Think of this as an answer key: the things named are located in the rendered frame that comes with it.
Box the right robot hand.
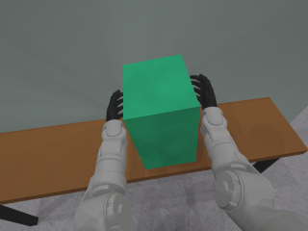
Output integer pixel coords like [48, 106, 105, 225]
[190, 74, 218, 111]

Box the robot right forearm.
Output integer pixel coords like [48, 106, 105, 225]
[200, 107, 262, 180]

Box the carton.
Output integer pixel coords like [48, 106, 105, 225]
[123, 54, 200, 169]

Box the left robot hand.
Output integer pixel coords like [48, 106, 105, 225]
[106, 90, 123, 122]

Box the table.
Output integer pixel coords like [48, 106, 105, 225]
[0, 97, 308, 226]

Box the robot right upper arm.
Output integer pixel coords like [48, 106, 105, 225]
[214, 168, 308, 231]

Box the robot left upper arm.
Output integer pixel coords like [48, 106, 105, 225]
[74, 192, 133, 231]

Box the robot left forearm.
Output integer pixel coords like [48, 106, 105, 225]
[74, 119, 128, 229]

